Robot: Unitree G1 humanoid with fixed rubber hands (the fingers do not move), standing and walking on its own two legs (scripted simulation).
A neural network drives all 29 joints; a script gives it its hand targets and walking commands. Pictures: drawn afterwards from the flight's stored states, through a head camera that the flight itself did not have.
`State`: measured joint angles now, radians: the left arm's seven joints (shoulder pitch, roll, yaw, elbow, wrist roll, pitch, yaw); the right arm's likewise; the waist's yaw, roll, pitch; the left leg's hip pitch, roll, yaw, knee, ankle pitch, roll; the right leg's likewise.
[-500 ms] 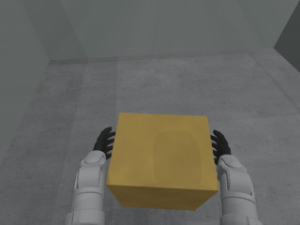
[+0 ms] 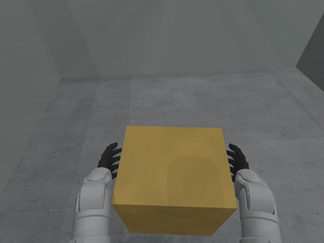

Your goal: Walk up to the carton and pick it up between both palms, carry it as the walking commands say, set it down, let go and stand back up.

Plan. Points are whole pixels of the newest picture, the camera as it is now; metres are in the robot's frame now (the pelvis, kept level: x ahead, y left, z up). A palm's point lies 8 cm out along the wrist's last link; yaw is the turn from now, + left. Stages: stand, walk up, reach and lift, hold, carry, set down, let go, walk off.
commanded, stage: reach and lift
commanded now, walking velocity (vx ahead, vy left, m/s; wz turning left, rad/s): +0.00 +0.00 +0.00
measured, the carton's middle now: (172, 184) +0.29 -0.01 -0.03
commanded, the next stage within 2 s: hold in 0.86 s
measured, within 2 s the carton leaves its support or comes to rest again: neither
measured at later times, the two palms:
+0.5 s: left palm (103, 174) +0.28 +0.16 +0.04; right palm (237, 171) +0.29 -0.17 +0.04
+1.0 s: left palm (103, 178) +0.27 +0.16 +0.04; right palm (239, 177) +0.27 -0.17 +0.04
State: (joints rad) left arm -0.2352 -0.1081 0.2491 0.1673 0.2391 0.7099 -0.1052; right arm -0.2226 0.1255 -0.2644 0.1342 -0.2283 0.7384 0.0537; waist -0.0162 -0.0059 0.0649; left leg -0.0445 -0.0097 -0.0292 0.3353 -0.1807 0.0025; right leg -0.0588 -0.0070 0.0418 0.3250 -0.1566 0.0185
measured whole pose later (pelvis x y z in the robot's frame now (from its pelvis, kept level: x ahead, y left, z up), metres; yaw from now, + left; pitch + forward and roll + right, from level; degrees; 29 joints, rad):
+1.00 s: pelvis +0.01 +0.00 +0.00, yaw +0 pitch -7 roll +0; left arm -0.13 -0.12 0.21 0.05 0.21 0.74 -0.08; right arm -0.13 0.12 -0.20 0.05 -0.21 0.75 0.05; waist 0.00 0.00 0.06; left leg -0.02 -0.01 -0.04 0.31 -0.18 0.00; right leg -0.04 0.00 0.04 0.31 -0.16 0.01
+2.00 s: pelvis -0.02 -0.08 -0.03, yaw -17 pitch +6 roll -1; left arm 0.03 -0.13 0.11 -0.50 0.02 1.10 0.08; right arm 0.04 0.13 -0.16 -0.51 0.02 1.11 -0.09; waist -0.02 -0.01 -0.13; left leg -0.46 0.07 0.11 0.78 -0.45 -0.04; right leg -0.53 0.08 0.02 0.69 -0.25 -0.05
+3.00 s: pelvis -0.22 -0.29 -0.03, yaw -53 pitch +4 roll -2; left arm 0.00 -0.14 0.12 -0.50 0.01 1.16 0.09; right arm 0.03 0.11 -0.15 -0.52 0.00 1.15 -0.09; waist 0.00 0.03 -0.13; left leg -0.42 0.36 0.18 0.78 -0.44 -0.15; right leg -0.41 -0.06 -0.12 0.56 -0.22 0.03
